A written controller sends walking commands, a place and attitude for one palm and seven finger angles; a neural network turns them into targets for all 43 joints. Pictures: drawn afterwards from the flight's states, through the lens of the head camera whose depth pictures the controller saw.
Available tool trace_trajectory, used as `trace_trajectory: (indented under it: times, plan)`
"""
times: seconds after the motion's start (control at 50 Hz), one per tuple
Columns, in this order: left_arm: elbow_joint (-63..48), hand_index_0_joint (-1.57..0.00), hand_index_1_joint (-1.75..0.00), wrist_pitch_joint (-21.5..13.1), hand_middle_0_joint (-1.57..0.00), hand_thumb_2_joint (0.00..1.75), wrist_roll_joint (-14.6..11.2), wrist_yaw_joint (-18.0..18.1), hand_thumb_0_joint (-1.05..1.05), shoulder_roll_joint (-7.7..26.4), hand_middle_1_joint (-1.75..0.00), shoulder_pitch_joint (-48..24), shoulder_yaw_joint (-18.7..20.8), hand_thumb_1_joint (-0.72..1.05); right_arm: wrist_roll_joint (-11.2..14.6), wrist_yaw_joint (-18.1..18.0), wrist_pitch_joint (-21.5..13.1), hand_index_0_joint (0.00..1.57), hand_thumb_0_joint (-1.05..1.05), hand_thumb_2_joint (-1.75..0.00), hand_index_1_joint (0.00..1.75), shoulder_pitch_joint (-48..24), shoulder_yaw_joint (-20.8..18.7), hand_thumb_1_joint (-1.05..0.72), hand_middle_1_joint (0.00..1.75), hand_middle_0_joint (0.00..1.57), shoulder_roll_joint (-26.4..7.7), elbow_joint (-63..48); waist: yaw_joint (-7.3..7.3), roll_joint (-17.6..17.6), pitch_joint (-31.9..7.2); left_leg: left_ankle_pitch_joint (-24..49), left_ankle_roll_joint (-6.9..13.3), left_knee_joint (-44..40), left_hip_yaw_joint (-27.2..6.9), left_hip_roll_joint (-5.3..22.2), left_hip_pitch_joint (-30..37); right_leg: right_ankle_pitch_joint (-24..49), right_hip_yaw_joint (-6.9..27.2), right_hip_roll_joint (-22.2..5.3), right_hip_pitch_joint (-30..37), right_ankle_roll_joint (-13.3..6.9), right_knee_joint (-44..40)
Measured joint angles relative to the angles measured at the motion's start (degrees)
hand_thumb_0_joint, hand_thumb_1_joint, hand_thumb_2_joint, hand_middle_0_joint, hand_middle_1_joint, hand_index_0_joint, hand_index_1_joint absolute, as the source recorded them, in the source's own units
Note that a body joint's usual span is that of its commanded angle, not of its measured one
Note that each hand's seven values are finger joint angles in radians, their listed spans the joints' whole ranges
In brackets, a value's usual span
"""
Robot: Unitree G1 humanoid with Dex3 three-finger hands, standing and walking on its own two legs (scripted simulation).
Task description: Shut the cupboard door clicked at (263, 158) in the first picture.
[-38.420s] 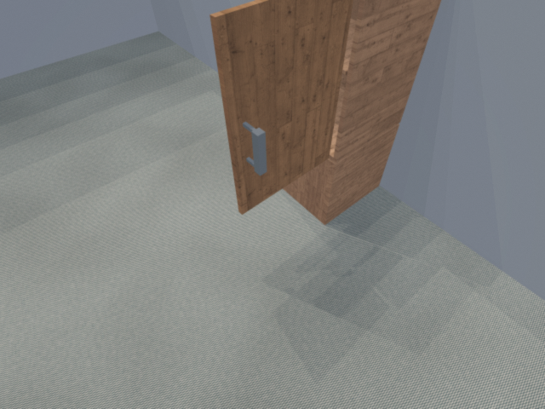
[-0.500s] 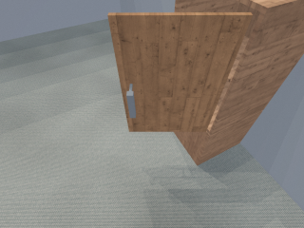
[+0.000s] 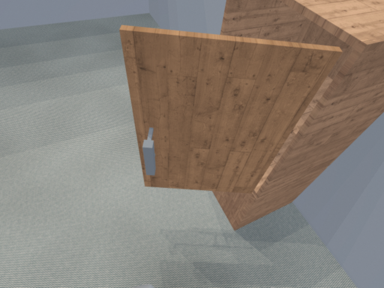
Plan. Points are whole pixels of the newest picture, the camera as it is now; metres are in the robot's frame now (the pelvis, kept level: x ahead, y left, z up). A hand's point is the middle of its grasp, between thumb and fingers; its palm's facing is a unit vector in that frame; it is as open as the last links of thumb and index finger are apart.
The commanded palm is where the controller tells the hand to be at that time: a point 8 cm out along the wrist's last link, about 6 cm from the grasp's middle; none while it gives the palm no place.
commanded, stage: shuffle to correct the standing spot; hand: left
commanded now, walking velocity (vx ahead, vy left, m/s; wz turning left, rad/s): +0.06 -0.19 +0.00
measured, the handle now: (150, 152) +0.45 +0.14 -0.06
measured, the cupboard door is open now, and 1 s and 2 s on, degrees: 63 63 63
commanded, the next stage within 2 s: come to a stop and stand still in 0.12 s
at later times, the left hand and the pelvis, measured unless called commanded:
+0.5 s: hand (151, 284) +0.15 +0.09 -0.16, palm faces +0.03 -0.98 -0.21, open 7.3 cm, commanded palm none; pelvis +0.07 -0.08 +0.01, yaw +2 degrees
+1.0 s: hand out of the picture +0.03 +0.19 -0.17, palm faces +0.08 -0.98 -0.18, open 7.3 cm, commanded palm none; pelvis +0.02 +0.00 +0.02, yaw +2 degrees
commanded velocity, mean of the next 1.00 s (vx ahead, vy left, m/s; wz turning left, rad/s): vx -0.05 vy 0.03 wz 0.00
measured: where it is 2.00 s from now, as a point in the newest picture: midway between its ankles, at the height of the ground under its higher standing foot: outside the picture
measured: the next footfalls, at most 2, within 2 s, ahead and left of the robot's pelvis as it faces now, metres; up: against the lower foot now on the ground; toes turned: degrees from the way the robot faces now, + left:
right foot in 0.32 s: +0.14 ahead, -0.23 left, +0.00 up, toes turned -5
left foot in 0.68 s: +0.08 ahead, +0.03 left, +0.00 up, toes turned +7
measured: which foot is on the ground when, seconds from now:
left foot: down 0.00-0.30, up 0.32-0.66, down 0.68-1.00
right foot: up 0.00-0.30, down 0.32-0.70, up 0.72-1.00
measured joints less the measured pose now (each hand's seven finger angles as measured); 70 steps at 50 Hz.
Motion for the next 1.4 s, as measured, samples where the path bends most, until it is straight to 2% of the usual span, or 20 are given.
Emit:
trace_trajectory:
  times: [0.06, 0.18, 0.26, 0.3, 0.34, 0.38, 0.48, 0.54, 0.6, 0.64, 0.68, 0.72, 0.74, 0.78, 0.86, 0.98, 1.12, 1.3, 1.36, 1.4]
  plan:
    - [-3.2, -0.2, -0.3, 0.48, -0.2, 0.9, 0.36, -0.45, 0.0, 2.01, -0.3, -4.09, 1.3, 0.91, -0.28, -0.35, 0.01, 0.2, -0.03, -0.9, 0.3, 1.3, -0.4, -0.96, 0.3, 0.21, -1.79, -0.09, -0.2, 0.61, -0.44, 1.78, -1.19, -4.19, -0.79, 0.56, 2.3, 4.71, 1.34, -3.07, -6.57, 1.68, 1.28]
    - [-8.55, -0.2, -0.3, 1.02, -0.2, 0.9, 0.16, -1.22, 0.0, 5.21, -0.3, -10.55, 2.75, 0.92, -1.17, 0.75, 2.32, 0.2, -0.02, -0.9, 0.3, 4.57, -0.94, -0.94, 0.3, 0.21, -4.29, 1.51, -0.72, 2.05, -1.43, 2.78, -3.31, -8.22, -2.87, 2.8, 4.57, 10.72, 1.4, -7.73, -8.1, 3.84, -16.49]
    - [-9.68, -0.2, -0.3, 1.24, -0.2, 0.9, 0.14, -1.76, 0.0, 6.53, -0.3, -13.02, 2.83, 0.92, -1.47, 1.17, 3.38, 0.2, -0.01, -0.9, 0.3, 6.2, -1.75, -0.93, 0.3, 0.2, -5.09, 1.54, -2.48, 3.17, -0.95, 1.38, -5.67, -7.05, -3.78, 4.7, 4.81, 12.14, -0.85, -7.23, -4.3, 3.97, -27.6]
    - [-10.13, -0.2, -0.3, 0.44, -0.2, 0.9, 0.1, -1.82, 0.0, 7.08, -0.3, -13.15, 2.56, 0.92, -1.44, 1.35, 3.88, 0.2, -0.01, -0.9, 0.3, 7.5, -2.05, -0.92, 0.3, 0.2, -5.55, 1.43, -3.02, 3.25, -1.0, -0.63, -7.13, -4.18, -4.04, 5.28, 4.27, 16.06, -1.91, -6.55, -0.4, 3.59, -34.99]
    - [-9.58, -0.2, -0.3, -0.92, -0.2, 0.9, 0.15, -1.04, 0.0, 6.55, -0.3, -13.49, 2.12, 0.92, -0.9, 1.41, 4.69, 0.2, 0.0, -0.9, 0.3, 8.17, -2.12, -0.92, 0.3, 0.2, -6.67, 1.61, -3.01, 4.2, -0.97, -6.4, -6.8, 1.85, -6.15, 5.16, 2.09, 15.54, -2.38, -6.13, -0.04, 2.71, -34.64]
    - [-8.92, -0.2, -0.3, -1.29, -0.2, 0.9, 0.13, -0.51, 0.0, 5.02, -0.3, -14.02, 1.03, 0.92, -0.3, 1.14, 5.74, 0.2, 0.0, -0.9, 0.3, 8.17, -2.29, -0.92, 0.3, 0.2, -7.81, 1.75, -3.44, 5.99, -0.5, -11.48, -6.21, 7.95, -9.12, 3.64, 0.05, 12.48, -3.26, -5.62, 0.3, 2.27, -32.99]
    - [-9.08, -0.2, -0.3, -1.06, -0.2, 0.9, 0.16, 0.43, 0.0, 2.45, -0.3, -14.99, -0.06, 0.91, -0.03, 1.26, 6.77, 0.19, 0.0, -0.9, 0.3, 6.93, -1.81, -0.92, 0.3, 0.2, -7.54, 1.59, -2.34, 5.02, 0.73, -12.72, -6.77, 20.46, -9.06, -1.45, -4.23, 12.58, -3.27, -6.56, 1.71, 1.88, -34.43]
    - [-9.72, -0.21, -0.3, -0.83, -0.21, 0.9, 0.09, 1.04, -0.01, 2.34, -0.3, -15.43, 0.3, 0.92, -0.08, 1.76, 7.12, 0.19, 0.0, -0.9, 0.3, 5.55, -1.56, -0.91, 0.3, 0.2, -6.89, 0.75, -1.4, 4.21, 1.58, -11.36, -7.18, 22.42, -8.81, -3.06, -5.93, 13.43, -3.76, -7.08, 2.04, 2.11, -35.45]
    - [-10.01, -0.21, -0.3, -0.35, -0.21, 0.9, 0.36, 1.31, -0.01, 3.21, -0.3, -15.15, 0.63, 0.92, -0.08, 2.23, 7.19, 0.19, 0.0, -0.9, 0.3, 3.75, -1.43, -0.91, 0.3, 0.2, -6.1, -0.5, -0.62, 3.16, 2.02, -10.37, -7.15, 18.56, -8.55, -3.39, -5.58, 14.03, -3.98, -7.69, 1.61, 2.74, -35.52]
    - [-9.94, -0.21, -0.3, 0.16, -0.21, 0.9, 0.45, 1.33, -0.01, 4.12, -0.3, -14.64, 0.94, 0.92, 0.04, 2.44, 6.69, 0.19, 0.0, -0.9, 0.3, 2.74, -1.27, -0.91, 0.3, 0.2, -5.53, -1.44, -0.34, 2.3, 1.99, -8.44, -6.97, 12.31, -8.36, -3.17, -3.7, 14.11, -3.98, -8.15, 0.93, 3.4, -34.79]
    - [-9.64, -0.21, -0.3, 0.79, -0.21, 0.9, 0.22, 1.25, 0.0, 5.07, -0.3, -13.8, 1.25, 0.92, 0.11, 2.64, 5.76, 0.19, 0.0, -0.9, 0.3, 2.38, -1.06, -0.91, 0.3, 0.2, -5.11, -2.37, -0.33, 1.62, 1.55, -2.48, -6.69, 2.41, -7.85, -2.75, 0.12, 13.52, -3.88, -8.58, -0.11, 4.4, -32.81]
    - [-8.98, -0.21, -0.3, 1.88, -0.21, 0.9, -0.25, 1.27, 0.0, 6.21, -0.3, -13.3, 1.68, 0.91, -0.15, 2.7, 4.98, 0.19, 0.0, -0.9, 0.3, 2.09, -0.87, -0.91, 0.3, 0.2, -4.15, -2.7, 0.08, -0.19, 1.52, -1.38, -2.41, 1.06, -6.64, -3.89, 0.96, 8.4, -2.12, -9.15, -1.64, 4.22, -28.66]
    - [-8.65, -0.21, -0.3, 2.51, -0.21, 0.9, -0.41, 1.39, 0.0, 6.48, -0.3, -12.94, 1.86, 0.91, -0.43, 2.74, 5.0, 0.19, 0.0, -0.9, 0.3, 2.08, -0.62, -0.91, 0.3, 0.2, -3.81, -2.97, 0.27, -0.32, 1.27, -1.79, -0.56, 1.16, -6.29, -3.89, 1.01, 3.68, -0.68, -8.12, -2.74, 3.79, -24.97]
    - [-7.85, -0.2, -0.3, 3.4, -0.21, 0.9, -0.33, 1.48, 0.0, 6.8, -0.3, -12.38, 2.12, 0.91, -0.78, 2.34, 4.94, 0.19, 0.0, -0.9, 0.3, 2.12, -0.1, -0.91, 0.3, 0.2, -3.11, -3.15, 0.36, -0.24, 0.67, -1.18, 1.4, -1.01, -5.86, -3.96, 1.86, 0.4, 1.95, -5.87, -4.66, 3.06, -16.65]
    - [-6.95, -0.2, -0.3, 2.86, -0.2, 0.9, -0.2, 1.33, 0.0, 6.96, -0.3, -11.11, 2.14, 0.91, -0.57, 1.29, 4.29, 0.2, 0.0, -0.9, 0.3, 2.23, 0.56, -0.92, 0.3, 0.2, -2.51, -3.18, 0.48, -0.04, -0.15, 3.23, 2.41, -7.99, -5.32, -4.91, 3.73, 3.13, 4.05, -3.37, -5.81, 3.09, -5.91]
    - [-5.22, -0.2, -0.3, 2.7, -0.2, 0.9, -0.58, 1.5, 0.0, 6.34, -0.3, -9.23, 1.36, 0.91, 0.06, 0.51, 3.39, 0.2, 0.0, -0.9, 0.3, 3.19, 0.86, -0.93, 0.3, 0.2, -2.16, -1.94, 0.16, 0.01, -1.36, 7.73, 3.97, -14.98, -4.24, -6.74, 5.95, 3.43, 4.2, -3.05, 0.09, 4.03, -11.87]
    - [-3.69, -0.2, -0.3, 3.27, -0.2, 0.9, -0.43, 1.49, 0.0, 4.66, -0.3, -8.6, 0.33, 0.91, 0.04, 0.47, 4.01, 0.2, 0.0, -0.9, 0.3, 5.49, 0.55, -0.93, 0.3, 0.2, -2.92, 1.14, -1.0, 1.04, -2.73, 10.93, 4.79, -18.82, -3.22, -8.07, 7.33, 1.82, 3.67, -3.59, 6.23, 3.07, -22.43]
    - [-2.8, -0.2, -0.3, 2.33, -0.2, 0.9, -0.65, 1.7, 0.0, 2.83, -0.3, -5.74, 0.0, 0.91, -0.25, 1.36, 5.27, 0.2, 0.0, -0.9, 0.3, 9.83, 0.09, -0.92, 0.3, 0.2, -3.26, 5.15, -1.52, 2.38, -4.82, 15.42, 2.85, -24.15, -2.13, -9.2, 8.02, 3.64, 0.47, -3.29, 11.67, 0.24, -35.91]
    - [-2.02, -0.2, -0.3, 1.66, -0.2, 0.9, -0.5, 1.95, 0.0, 2.29, -0.3, -3.9, 0.12, 0.91, -0.05, 1.53, 5.56, 0.2, 0.0, -0.9, 0.3, 10.58, -0.15, -0.91, 0.3, 0.2, -3.2, 6.11, -1.22, 2.34, -4.89, 15.41, -0.6, -23.48, -1.61, -9.79, 6.63, 9.15, -0.11, -3.33, 13.69, -0.51, -43.13]
    - [-1.13, -0.2, -0.3, 1.64, -0.2, 0.9, -0.42, 2.02, 0.0, 1.71, -0.3, -2.78, 0.05, 0.91, 0.02, 1.57, 5.93, 0.2, 0.0, -0.9, 0.3, 11.15, -0.31, -0.91, 0.3, 0.2, -3.25, 6.53, -1.6, 3.37, -4.55, 10.19, -3.46, -18.53, -2.38, -9.11, 4.34, 11.55, -0.92, -3.03, 13.8, -0.35, -43.63]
